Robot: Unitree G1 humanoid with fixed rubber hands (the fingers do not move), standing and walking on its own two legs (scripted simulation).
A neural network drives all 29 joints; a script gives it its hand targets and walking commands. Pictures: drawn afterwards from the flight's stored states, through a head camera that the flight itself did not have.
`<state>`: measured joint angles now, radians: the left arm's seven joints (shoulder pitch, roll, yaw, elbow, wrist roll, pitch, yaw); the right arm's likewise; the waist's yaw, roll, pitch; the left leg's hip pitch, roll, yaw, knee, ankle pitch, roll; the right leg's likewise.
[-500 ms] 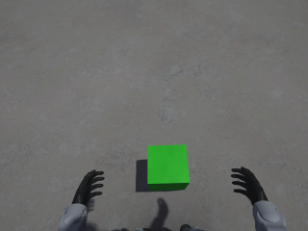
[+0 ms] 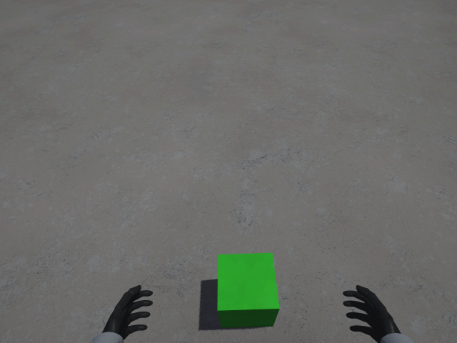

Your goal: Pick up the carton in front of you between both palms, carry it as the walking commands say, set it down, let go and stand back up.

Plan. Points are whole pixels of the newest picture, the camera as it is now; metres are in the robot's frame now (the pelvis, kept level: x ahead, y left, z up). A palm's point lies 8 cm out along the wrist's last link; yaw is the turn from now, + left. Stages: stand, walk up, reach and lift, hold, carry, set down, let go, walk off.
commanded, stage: let go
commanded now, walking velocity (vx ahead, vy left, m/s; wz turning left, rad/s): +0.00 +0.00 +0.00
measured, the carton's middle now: (246, 291) +0.42 -0.01 -0.65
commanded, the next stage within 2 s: stand in 0.06 s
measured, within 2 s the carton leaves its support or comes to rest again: neither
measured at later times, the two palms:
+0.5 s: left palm out of the picture +0.15 +0.29 -0.09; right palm (416, 342) +0.15 -0.29 -0.08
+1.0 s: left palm out of the picture +0.11 +0.30 -0.09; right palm out of the picture +0.12 -0.30 -0.09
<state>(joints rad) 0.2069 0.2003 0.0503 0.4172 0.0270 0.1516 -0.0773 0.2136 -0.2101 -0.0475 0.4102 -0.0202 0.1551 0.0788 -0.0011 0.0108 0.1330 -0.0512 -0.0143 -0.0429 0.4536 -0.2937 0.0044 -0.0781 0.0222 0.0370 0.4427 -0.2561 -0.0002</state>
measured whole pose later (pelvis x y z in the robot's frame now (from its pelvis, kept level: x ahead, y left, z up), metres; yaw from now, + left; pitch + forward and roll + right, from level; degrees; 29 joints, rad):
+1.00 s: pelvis +0.01 +0.00 +0.00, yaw +1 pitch -2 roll +0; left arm 0.15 0.36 0.02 0.91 0.03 0.00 0.02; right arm 0.18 -0.36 -0.01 0.86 -0.03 0.00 -0.02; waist 0.01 0.00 0.01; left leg -0.11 -0.02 -0.05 0.42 -0.27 0.00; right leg -0.13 0.02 0.03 0.41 -0.24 0.00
